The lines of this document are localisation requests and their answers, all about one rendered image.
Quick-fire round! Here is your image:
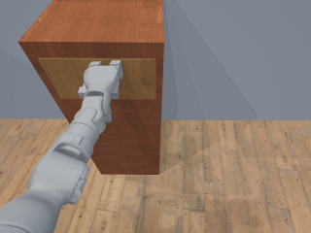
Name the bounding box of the robot left hand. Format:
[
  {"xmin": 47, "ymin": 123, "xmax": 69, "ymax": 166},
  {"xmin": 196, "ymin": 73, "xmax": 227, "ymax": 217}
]
[{"xmin": 84, "ymin": 60, "xmax": 123, "ymax": 123}]

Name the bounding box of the cabinet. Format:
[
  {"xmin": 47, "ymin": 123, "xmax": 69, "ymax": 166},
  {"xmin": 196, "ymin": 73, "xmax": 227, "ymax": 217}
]
[{"xmin": 18, "ymin": 0, "xmax": 164, "ymax": 175}]

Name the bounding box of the handle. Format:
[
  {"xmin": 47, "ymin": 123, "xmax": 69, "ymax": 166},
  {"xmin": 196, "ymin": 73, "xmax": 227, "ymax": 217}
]
[{"xmin": 78, "ymin": 81, "xmax": 120, "ymax": 99}]

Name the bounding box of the drawer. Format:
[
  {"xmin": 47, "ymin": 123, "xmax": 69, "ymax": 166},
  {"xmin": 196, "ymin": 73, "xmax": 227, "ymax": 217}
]
[{"xmin": 38, "ymin": 57, "xmax": 156, "ymax": 99}]

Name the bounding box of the left robot forearm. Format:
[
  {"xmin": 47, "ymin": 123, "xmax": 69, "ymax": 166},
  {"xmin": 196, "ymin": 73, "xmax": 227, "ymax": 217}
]
[{"xmin": 27, "ymin": 87, "xmax": 111, "ymax": 190}]

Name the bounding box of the left robot upper arm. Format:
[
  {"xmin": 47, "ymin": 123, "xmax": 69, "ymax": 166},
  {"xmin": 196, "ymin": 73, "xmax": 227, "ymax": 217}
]
[{"xmin": 0, "ymin": 150, "xmax": 89, "ymax": 233}]

